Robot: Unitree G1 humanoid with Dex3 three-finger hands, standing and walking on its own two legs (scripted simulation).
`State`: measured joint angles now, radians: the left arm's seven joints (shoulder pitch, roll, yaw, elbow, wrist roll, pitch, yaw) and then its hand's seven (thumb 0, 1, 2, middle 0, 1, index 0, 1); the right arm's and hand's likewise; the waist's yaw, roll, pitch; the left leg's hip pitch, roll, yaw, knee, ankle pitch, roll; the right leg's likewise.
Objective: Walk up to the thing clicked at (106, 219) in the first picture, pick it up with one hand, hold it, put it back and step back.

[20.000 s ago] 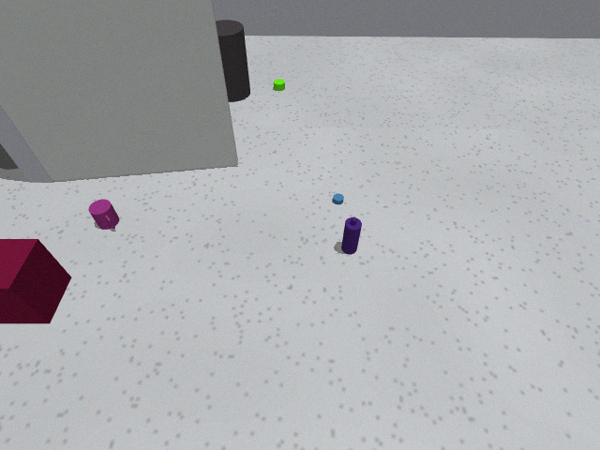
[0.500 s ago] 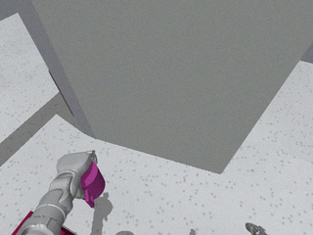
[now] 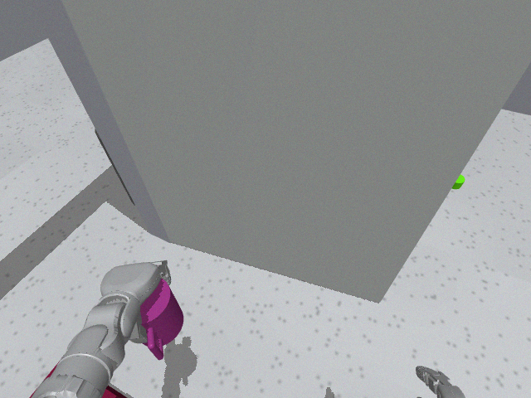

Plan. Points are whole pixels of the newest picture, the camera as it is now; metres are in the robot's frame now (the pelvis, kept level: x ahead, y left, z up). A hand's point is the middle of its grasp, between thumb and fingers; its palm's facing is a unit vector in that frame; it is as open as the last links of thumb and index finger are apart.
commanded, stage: hold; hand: left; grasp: from above
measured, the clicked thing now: (153, 320) +0.28 +0.21 -0.11
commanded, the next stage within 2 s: crouch in 1.08 s
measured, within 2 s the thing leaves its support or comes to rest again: neither
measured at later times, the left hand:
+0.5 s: hand (134, 313) +0.27 +0.22 -0.04, palm faces -0.46 -0.07 -0.88, open 11.6 cm
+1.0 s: hand (134, 312) +0.27 +0.22 -0.04, palm faces -0.47 -0.06 -0.88, open 11.6 cm
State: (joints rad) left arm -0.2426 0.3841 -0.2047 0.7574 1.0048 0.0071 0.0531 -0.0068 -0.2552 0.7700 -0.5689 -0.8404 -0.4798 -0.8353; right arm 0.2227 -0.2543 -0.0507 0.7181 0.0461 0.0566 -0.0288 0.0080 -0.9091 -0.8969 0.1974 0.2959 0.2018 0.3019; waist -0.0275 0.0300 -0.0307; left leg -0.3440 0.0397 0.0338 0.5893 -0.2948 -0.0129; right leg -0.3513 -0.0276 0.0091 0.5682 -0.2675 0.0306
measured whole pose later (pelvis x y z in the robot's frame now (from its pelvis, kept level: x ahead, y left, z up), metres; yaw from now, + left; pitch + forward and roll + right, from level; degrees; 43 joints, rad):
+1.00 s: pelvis -0.01 +0.00 +0.01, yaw +0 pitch +0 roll +0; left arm -0.24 0.39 -0.23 0.68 1.00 0.01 -0.01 0.01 -0.21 0.71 -0.55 -0.84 -0.47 -0.82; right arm 0.17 -0.24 -0.02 0.72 0.05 0.05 -0.05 0.01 -0.91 -0.90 0.20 0.30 0.20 0.30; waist 0.00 0.04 0.00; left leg -0.27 0.03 0.03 0.51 -0.24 -0.01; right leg -0.28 -0.03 0.01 0.50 -0.22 0.03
